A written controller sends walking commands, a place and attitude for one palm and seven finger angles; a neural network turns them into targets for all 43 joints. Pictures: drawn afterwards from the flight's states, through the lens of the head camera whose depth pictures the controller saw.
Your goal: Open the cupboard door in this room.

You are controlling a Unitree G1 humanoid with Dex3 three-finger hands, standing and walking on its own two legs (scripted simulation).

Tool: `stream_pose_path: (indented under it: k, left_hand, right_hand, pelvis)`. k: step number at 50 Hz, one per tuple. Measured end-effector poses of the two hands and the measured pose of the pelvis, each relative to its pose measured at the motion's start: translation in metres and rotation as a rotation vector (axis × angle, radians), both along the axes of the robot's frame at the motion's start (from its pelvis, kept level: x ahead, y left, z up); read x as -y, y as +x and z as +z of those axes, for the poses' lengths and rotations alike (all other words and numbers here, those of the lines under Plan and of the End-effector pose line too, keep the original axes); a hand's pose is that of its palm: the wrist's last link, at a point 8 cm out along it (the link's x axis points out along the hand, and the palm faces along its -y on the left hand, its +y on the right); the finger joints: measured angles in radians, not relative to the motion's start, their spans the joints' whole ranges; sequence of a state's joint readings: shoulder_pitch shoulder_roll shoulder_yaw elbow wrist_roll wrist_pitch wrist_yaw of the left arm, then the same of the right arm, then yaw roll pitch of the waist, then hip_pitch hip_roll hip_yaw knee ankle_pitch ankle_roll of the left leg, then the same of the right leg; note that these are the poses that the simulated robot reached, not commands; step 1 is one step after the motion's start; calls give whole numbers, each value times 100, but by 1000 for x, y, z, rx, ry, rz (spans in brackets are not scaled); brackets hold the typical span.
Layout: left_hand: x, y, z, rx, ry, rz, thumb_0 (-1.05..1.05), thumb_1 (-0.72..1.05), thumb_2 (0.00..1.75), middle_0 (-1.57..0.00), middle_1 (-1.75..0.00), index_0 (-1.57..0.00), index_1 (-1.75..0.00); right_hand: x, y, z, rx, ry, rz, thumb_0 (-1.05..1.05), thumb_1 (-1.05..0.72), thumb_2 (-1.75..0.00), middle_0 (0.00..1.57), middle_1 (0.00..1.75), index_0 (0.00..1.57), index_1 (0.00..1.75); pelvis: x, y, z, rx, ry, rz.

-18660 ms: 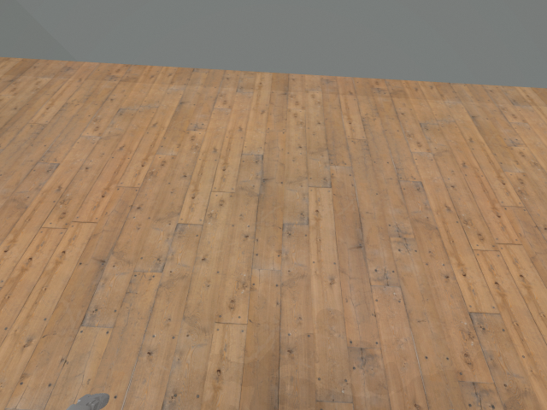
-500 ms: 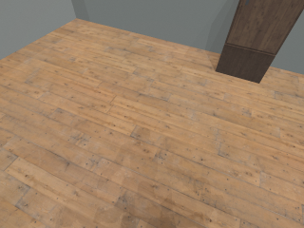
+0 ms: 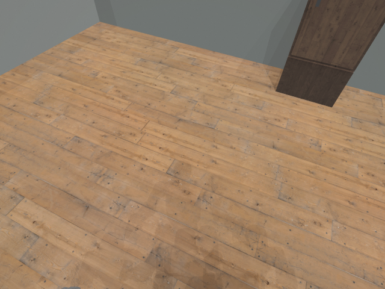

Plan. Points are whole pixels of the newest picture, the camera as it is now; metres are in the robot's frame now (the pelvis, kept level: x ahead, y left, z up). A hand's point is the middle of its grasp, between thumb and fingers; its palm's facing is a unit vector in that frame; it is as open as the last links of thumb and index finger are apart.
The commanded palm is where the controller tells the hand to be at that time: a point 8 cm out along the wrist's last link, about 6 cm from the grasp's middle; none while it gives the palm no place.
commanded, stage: turn or walk to find it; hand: left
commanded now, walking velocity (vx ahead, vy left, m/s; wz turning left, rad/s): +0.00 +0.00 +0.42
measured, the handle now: out of the picture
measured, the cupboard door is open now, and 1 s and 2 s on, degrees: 0 0 0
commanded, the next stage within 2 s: stand and wait in 0.26 s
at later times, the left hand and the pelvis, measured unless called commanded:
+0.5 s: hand out of the picture -0.03 +0.20 -0.19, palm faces +0.11 -0.97 -0.24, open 7.4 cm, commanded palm none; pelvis -0.04 -0.01 -0.01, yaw +6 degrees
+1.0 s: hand out of the picture -0.02 +0.24 -0.16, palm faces +0.09 -0.94 -0.33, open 7.4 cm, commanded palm none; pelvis -0.05 -0.02 +0.00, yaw +6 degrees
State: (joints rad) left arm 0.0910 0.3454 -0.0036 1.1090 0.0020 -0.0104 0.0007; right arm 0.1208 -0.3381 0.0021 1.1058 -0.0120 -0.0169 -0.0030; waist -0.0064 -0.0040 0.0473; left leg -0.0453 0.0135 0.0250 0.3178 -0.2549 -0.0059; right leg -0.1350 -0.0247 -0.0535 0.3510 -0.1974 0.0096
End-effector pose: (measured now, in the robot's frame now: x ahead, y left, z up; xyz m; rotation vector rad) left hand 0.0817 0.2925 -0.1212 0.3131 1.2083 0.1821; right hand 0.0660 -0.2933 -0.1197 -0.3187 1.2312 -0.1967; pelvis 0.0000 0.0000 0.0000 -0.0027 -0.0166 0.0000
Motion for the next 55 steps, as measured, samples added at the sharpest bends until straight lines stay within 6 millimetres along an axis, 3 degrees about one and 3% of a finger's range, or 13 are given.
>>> stream_pose_path:
  k: [8,15,21,25,34,44,55]
  left_hand:
    - [16,-21,-10,-4,-27,50,0,90,90,-20,-30,-20,-30]
    - [36,-65,-26,-44,-81,115,0,90,90,-20,-30,-20,-30]
    - [41,-103,-38,-109,-111,157,1,90,90,-20,-30,-20,-30]
    - [48,-118,-35,-118,-107,181,1,90,90,-20,-30,-20,-30]
    - [65,-147,-26,-129,-111,199,1,90,90,-20,-30,-20,-30]
    - [33,-132,-17,-91,-65,180,1,90,90,-20,-30,-20,-30]
    - [-11,-84,4,-15,23,121,1,90,90,-20,-30,-20,-30]
  right_hand:
    - [-24,-13,-18,-49,63,19,0,-91,-90,20,30,20,30]
    - [-51,-26,-34,-78,131,45,0,-91,-90,20,30,20,30]
    - [-66,-40,-34,-78,142,53,0,-91,-90,21,30,20,30]
    - [-63,-48,-33,-90,143,59,0,-91,-90,21,30,20,30]
    - [-33,-50,-31,-73,116,59,0,-91,-90,21,30,20,30]
    - [1,-49,-10,-78,21,89,0,-91,-90,21,30,20,30]
    - [14,-9,6,2,-28,118,0,-91,-90,20,30,20,30]
  pelvis:
    - [1,-9,-6,-4,8,41]
    - [1,-24,-14,-8,0,85]
    - [-1,-36,-17,-6,7,90]
    - [6,-39,-14,-7,17,107]
    - [18,-47,-9,18,5,115]
    - [18,-52,-3,15,0,109]
    - [11,-42,0,12,-1,95]
